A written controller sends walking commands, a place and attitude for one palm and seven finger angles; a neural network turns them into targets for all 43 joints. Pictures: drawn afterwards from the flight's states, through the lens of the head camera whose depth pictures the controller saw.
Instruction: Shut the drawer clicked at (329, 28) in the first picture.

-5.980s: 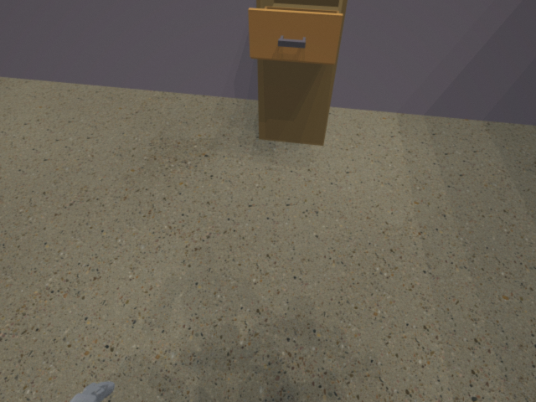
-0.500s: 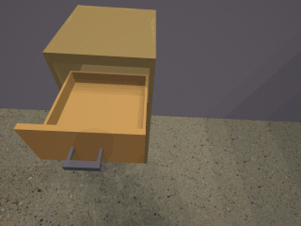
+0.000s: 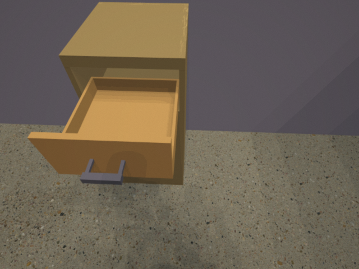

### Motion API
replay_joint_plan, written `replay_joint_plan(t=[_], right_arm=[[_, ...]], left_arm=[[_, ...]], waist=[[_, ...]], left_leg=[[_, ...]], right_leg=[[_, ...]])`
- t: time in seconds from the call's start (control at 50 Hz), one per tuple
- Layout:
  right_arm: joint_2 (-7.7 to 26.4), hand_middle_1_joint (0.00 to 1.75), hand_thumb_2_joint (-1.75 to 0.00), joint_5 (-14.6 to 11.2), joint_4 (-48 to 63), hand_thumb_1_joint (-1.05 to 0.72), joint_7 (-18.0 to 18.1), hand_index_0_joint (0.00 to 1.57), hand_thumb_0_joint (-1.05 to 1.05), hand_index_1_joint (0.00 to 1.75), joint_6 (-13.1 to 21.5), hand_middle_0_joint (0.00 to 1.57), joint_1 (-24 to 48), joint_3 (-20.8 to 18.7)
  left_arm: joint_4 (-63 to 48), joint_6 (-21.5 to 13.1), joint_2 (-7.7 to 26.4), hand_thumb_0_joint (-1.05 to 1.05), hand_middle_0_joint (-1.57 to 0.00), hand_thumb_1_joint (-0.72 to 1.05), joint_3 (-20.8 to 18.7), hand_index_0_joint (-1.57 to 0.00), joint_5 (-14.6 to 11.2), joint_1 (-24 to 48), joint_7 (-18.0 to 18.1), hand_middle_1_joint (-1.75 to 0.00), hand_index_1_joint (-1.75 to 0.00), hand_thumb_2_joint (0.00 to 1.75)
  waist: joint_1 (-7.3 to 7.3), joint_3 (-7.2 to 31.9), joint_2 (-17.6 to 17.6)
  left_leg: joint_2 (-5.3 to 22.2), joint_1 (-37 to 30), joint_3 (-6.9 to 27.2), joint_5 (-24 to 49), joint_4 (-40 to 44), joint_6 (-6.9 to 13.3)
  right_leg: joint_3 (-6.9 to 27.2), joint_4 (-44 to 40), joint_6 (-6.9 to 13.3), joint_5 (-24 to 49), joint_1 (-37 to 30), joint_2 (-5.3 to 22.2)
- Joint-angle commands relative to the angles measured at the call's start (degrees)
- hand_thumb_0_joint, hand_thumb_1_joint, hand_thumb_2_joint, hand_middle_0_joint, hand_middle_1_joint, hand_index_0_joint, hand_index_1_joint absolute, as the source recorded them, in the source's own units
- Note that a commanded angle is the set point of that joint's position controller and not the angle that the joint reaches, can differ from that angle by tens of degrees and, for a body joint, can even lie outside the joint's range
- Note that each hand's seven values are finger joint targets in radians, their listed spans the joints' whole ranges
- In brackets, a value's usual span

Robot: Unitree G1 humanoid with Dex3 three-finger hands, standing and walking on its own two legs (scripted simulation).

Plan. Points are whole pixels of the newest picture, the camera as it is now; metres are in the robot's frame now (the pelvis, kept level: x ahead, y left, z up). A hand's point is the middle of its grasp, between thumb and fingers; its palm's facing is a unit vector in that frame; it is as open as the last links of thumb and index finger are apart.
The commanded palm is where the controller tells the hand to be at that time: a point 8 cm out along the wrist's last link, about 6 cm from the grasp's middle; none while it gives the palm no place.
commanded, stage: come to a stop and stand still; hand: left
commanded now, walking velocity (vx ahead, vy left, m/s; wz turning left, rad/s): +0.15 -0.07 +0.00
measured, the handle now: (104, 171) +0.34 +0.24 -0.03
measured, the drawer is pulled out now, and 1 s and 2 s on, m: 0.30 0.30 0.30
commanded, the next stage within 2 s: look again from close up in 0.28 s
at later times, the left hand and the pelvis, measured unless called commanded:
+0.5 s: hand out of the picture +0.03 +0.17 -0.17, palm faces -0.02 -0.97 -0.24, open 7.3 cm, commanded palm none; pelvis +0.01 +0.00 -0.01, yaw -1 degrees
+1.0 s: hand out of the picture +0.03 +0.15 -0.16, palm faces +0.07 -0.97 -0.23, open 7.3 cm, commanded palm +0.11 +0.21 -0.07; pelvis +0.02 -0.02 +0.00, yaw -1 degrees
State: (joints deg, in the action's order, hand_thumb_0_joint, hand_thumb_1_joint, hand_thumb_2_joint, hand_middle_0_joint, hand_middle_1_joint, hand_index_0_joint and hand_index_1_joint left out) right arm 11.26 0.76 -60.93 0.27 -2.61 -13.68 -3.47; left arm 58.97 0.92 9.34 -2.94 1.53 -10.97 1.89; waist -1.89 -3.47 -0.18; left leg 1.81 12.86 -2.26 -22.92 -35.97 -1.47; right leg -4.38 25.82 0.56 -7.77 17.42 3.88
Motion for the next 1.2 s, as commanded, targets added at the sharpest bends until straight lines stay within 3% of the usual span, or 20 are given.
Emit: replay_joint_plan(t=[0.0,0.04,0.06,0.14,0.3,0.34,0.36,0.38,0.48,0.6,0.7,0.92,0.94,0.96,0.98,1.0,1.02,1.04,1.08,1.18], right_arm=[[1.97,0.3,-0.9,0.19,-1.05,-0.9,0.9,0.2,0.0,0.3,2.4,0.2,-11.81,0.36],[8.0,0.3,-0.9,1.08,1.21,-0.9,1.28,0.2,0.0,0.3,2.54,0.2,-7.99,-0.41],[7.8,0.3,-0.9,1.19,2.2,-0.9,1.27,0.2,0.0,0.3,2.58,0.2,-4.21,0.0],[5.23,0.3,-0.9,0.7,1.64,-0.9,1.98,0.2,0.0,0.3,3.78,0.2,-2.94,0.76],[4.79,0.3,-0.9,0.8,-1.84,-0.9,2.64,0.2,0.0,0.3,3.9,0.2,-8.09,0.53],[4.29,0.3,-0.9,0.16,-2.2,-0.9,2.63,0.2,0.0,0.3,3.89,0.2,-7.57,0.46],[5.03,0.3,-0.9,-1.02,1.06,-0.9,1.6,0.2,0.0,0.3,5.08,0.2,0.57,0.69],[-0.45,0.3,-0.9,-0.15,3.6,-0.9,0.94,0.2,0.0,0.3,4.16,0.2,-2.21,1.73],[-1.41,0.3,-0.9,-0.26,1.39,-0.9,0.75,0.2,0.0,0.3,3.84,0.2,-8.02,2.72],[0.84,0.3,-0.9,0.42,-0.62,-0.9,1.42,0.2,0.0,0.3,4.61,0.2,-7.17,3.36],[0.72,0.3,-0.9,0.15,-1.15,-0.9,1.6,0.2,0.0,0.3,4.1,0.2,-7.06,3.67],[1.78,0.3,-0.9,0.08,-2.78,-0.9,1.5,0.2,0.0,0.3,4.05,0.2,-6.71,4.01],[3.83,0.3,-0.9,-0.56,1.02,-0.9,1.19,0.2,0.0,0.3,4.56,0.2,-0.55,3.09],[14.4,0.3,-0.9,-3.28,21.1,-0.9,4.26,0.2,0.0,0.3,13.6,0.2,0.73,1.72],[9.24,0.3,-0.9,-1.82,18.37,-0.9,5.89,0.2,0.0,0.3,17.78,0.2,4.34,2.84],[10.25,0.3,-0.9,-2.32,15.84,-0.9,5.97,0.2,0.0,0.3,19.31,0.2,5.13,2.34],[6.86,0.3,-0.9,-2.96,15.19,-0.9,5.54,0.2,0.0,0.3,19.38,0.2,2.52,2.4],[8.59,0.3,-0.9,-3.85,19.82,-0.9,5.58,0.2,0.0,0.3,20.44,0.2,4.37,2.28],[10.46,0.3,-0.9,-2.35,21.88,-0.9,5.45,0.2,0.0,0.3,22.31,0.2,3.59,0.68],[9.05,0.3,-0.9,-1.07,30.53,-0.9,1.22,0.2,0.0,0.3,23.25,0.2,6.26,-1.13]], left_arm=[[-2.16,0.16,7.71,0.0,-0.2,0.9,-1.47,-0.2,-0.56,-0.76,-0.1,-0.3,-0.3,0.9],[-3.19,0.37,3.34,0.0,-0.2,0.9,-0.42,-0.2,-0.69,0.23,-0.68,-0.3,-0.3,0.9],[-3.05,0.33,4.18,0.0,-0.2,0.9,-0.72,-0.2,-0.14,1.25,-1.01,-0.3,-0.3,0.9],[0.1,-0.16,3.7,0.0,-0.2,0.9,-0.71,-0.2,0.25,-4.22,-1.92,-0.3,-0.3,0.9],[0.29,-1.02,2.38,0.0,-0.2,0.9,0.49,-0.2,-0.83,-3.48,-1.4,-0.3,-0.3,0.9],[2.63,-1.7,2.65,0.0,-0.2,0.9,0.37,-0.2,-0.78,-9.16,-1.18,-0.3,-0.3,0.9],[6.64,-2.75,5.6,0.0,-0.2,0.9,0.63,-0.2,-0.26,-14.64,1.6,-0.3,-0.3,0.9],[4.08,-3.43,7.91,0.0,-0.2,0.9,0.91,-0.2,-0.45,-12.55,1.13,-0.3,-0.3,0.9],[1.69,-4.84,5.27,0.0,-0.2,0.9,1.26,-0.2,-0.46,-7.17,1.44,-0.3,-0.3,0.9],[2.06,-3.0,3.25,0.0,-0.2,0.9,2.26,-0.2,-0.89,-7.4,1.06,-0.3,-0.3,0.9],[3.0,-3.27,4.24,0.0,-0.2,0.9,2.68,-0.2,-0.98,-7.66,0.47,-0.3,-0.3,0.9],[3.08,-3.53,5.09,0.0,-0.2,0.9,2.6,-0.2,-1.11,-8.69,0.33,-0.3,-0.3,0.9],[5.34,-4.44,6.98,0.0,-0.2,0.9,1.81,-0.2,-0.42,-14.49,2.77,-0.3,-0.3,0.9],[-78.48,-18.25,19.37,0.0,-0.22,0.9,-3.84,-0.22,-12.47,30.2,0.88,-0.32,-0.32,0.9],[-63.8,-15.33,15.86,0.0,-0.24,0.9,-3.74,-0.24,-7.6,5.01,2.8,-0.34,-0.34,0.9],[-62.15,-13.01,12.07,0.0,-0.26,0.9,-1.03,-0.26,-9.11,2.69,5.65,-0.37,-0.37,0.9],[-49.9,-7.6,-0.62,0.0,-0.28,0.9,4.22,-0.28,-9.34,-13.2,5.44,-0.39,-0.39,0.9],[-60.24,-9.29,-0.62,0.0,-0.3,0.9,4.65,-0.3,-12.35,-4.66,4.14,-0.41,-0.41,0.9],[-58.08,-14.9,4.72,0.0,-0.34,0.9,-0.95,-0.34,-11.51,-5.12,1.9,-0.45,-0.45,0.9],[-48.88,-31.02,-2.47,0.0,-0.44,0.9,-2.62,-0.44,-15.95,-29.31,-11.67,-0.56,-0.56,0.9]], waist=[[3.26,5.12,-2.88],[3.27,-2.61,14.77],[2.47,-5.58,13.09],[0.94,-5.22,8.05],[3.28,0.85,9.11],[1.09,4.51,5.32],[-2.61,2.35,1.25],[1.08,2.13,-7.43],[3.82,9.71,-9.82],[2.0,-0.47,8.31],[2.53,-3.46,-1.1],[2.35,-0.67,-0.98],[-1.0,-2.55,-12.58],[6.38,23.98,2.56],[1.21,25.01,14.61],[2.27,18.7,16.96],[3.08,12.68,8.66],[3.73,4.42,1.81],[5.21,2.79,-9.54],[-2.22,8.56,-17.39]], left_leg=[[1.74,-11.84,2.63,3.68,18.66,1.43],[16.7,1.26,21.53,-17.76,32.07,7.87],[17.55,8.38,22.82,-20.04,34.68,9.77],[12.19,-0.21,12.28,-1.92,29.5,8.65],[13.11,-8.9,8.79,32.14,18.27,9.62],[9.32,-6.33,5.58,28.97,12.36,5.96],[7.33,1.35,0.54,21.22,0.4,2.1],[1.37,6.76,-0.63,-1.86,-1.97,1.3],[1.22,3.85,-0.09,-0.61,-1.3,1.08],[6.71,-0.59,4.82,25.87,12.33,3.44],[4.53,-1.38,3.58,16.86,14.34,2.75],[3.68,-3.17,2.83,14.62,15.78,2.36],[3.68,5.46,-0.3,13.27,0.97,1.23],[-2.12,-9.12,0.78,20.2,10.33,4.23],[-1.98,-12.49,-1.17,27.15,11.9,4.82],[-1.48,-8.43,-0.46,23.53,11.44,3.19],[-0.79,-4.07,1.19,21.48,11.71,3.44],[-0.73,-0.35,3.11,18.74,10.43,3.81],[-1.75,5.07,2.42,11.58,5.42,4.37],[-3.56,24.27,2.04,5.27,-6.57,1.69]], right_leg=[[8.33,-4.9,1.42,-20.33,4.76,4.31],[-0.18,11.74,-1.32,-17.59,9.36,-2.72],[2.57,18.13,-0.95,-15.69,7.07,-1.66],[3.69,27.4,-1.26,-11.44,12.41,-1.54],[1.41,7.17,-1.67,-13.63,3.0,-1.75],[1.4,-4.59,-1.54,0.08,-7.27,-1.81],[8.82,-5.67,-0.26,13.25,-8.47,3.79],[15.23,-8.94,2.65,5.33,-6.97,9.29],[10.95,-3.13,8.53,29.66,-15.22,8.75],[5.98,-0.63,2.52,3.29,-6.43,1.15],[6.96,-4.05,2.67,5.38,-5.43,2.4],[8.09,-6.08,2.64,5.73,-7.95,3.09],[12.24,-4.1,-2.74,42.47,-10.32,6.88],[11.22,0.4,0.32,27.59,-12.21,2.66],[8.96,1.69,2.51,15.25,-13.76,-1.9],[5.81,-0.04,2.42,4.89,-8.31,-2.35],[3.6,-0.3,1.54,2.37,-5.43,-2.74],[3.23,0.05,0.56,1.06,-1.32,-2.66],[2.56,-0.07,-0.75,-9.28,6.79,-2.34],[6.79,11.52,-1.07,-10.79,8.83,-1.13]])
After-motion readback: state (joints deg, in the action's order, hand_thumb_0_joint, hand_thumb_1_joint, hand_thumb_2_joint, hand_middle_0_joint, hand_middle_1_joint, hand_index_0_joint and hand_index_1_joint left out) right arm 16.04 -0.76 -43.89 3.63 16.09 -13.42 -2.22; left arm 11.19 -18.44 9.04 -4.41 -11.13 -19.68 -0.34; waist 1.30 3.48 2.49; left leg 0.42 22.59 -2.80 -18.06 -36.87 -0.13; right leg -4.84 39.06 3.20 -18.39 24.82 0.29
